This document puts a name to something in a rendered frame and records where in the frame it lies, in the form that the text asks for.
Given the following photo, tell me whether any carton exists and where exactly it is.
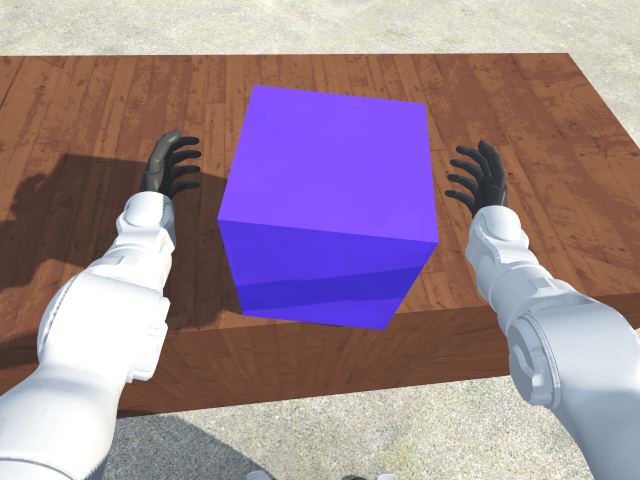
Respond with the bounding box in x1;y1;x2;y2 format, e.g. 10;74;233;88
217;85;439;330

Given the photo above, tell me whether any robot left forearm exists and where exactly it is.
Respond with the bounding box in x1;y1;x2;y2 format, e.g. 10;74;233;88
37;191;176;363

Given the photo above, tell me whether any right robot hand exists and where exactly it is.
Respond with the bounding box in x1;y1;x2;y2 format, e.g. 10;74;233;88
445;141;508;219

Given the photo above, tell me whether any robot left upper arm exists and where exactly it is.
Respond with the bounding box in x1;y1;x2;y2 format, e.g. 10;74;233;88
0;272;170;480

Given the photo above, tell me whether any robot right upper arm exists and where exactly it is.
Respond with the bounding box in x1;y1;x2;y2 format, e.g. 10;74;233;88
507;302;640;480

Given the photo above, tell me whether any pedestal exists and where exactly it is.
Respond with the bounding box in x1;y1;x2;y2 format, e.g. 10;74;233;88
0;53;640;419

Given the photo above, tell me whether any robot right forearm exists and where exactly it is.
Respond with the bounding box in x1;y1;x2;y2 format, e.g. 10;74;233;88
465;205;640;349

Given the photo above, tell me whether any left robot hand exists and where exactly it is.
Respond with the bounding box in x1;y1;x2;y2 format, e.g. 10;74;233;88
138;129;202;200

